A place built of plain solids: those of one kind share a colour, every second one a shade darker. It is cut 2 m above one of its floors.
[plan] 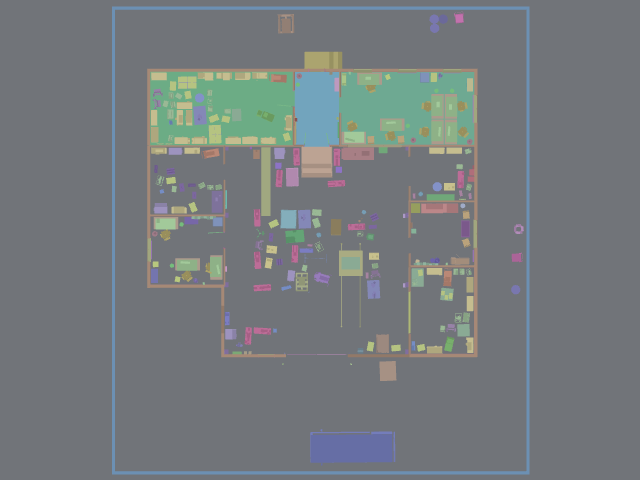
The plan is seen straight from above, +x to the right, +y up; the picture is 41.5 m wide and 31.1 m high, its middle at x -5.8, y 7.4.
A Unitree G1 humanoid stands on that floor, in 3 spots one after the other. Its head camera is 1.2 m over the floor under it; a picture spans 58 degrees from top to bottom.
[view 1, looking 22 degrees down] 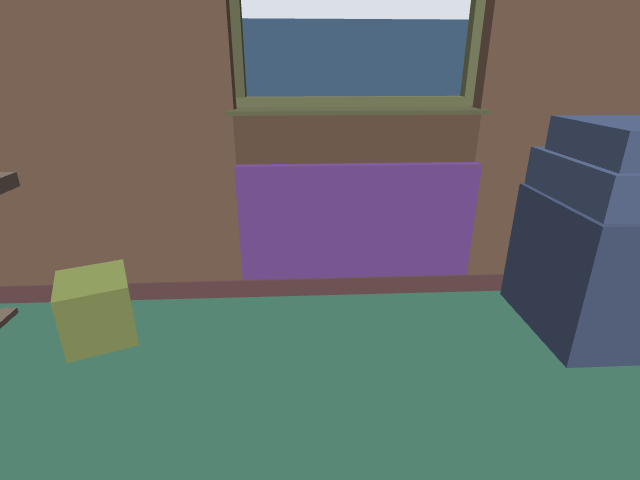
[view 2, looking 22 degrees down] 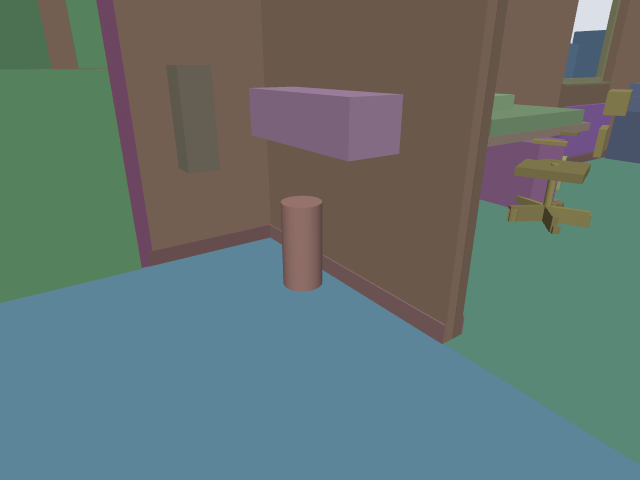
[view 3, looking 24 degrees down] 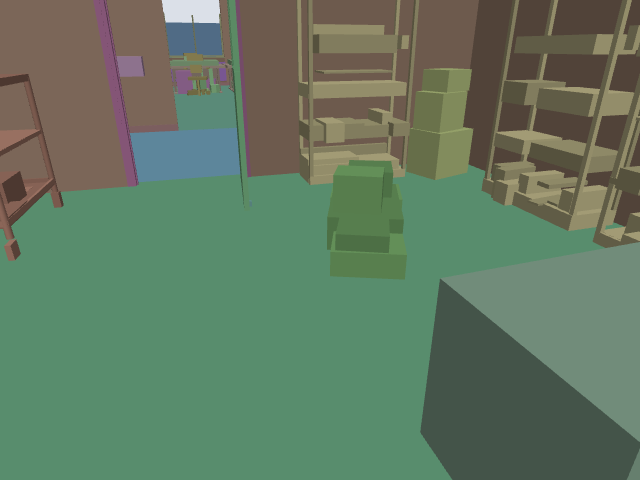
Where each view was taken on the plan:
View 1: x -0.45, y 16.15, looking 87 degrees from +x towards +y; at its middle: radiator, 2.21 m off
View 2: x -6.00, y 15.60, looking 55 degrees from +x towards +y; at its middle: umbrella_stand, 2.42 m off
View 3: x -11.85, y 16.55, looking -17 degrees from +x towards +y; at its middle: raised_floor_stores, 2.95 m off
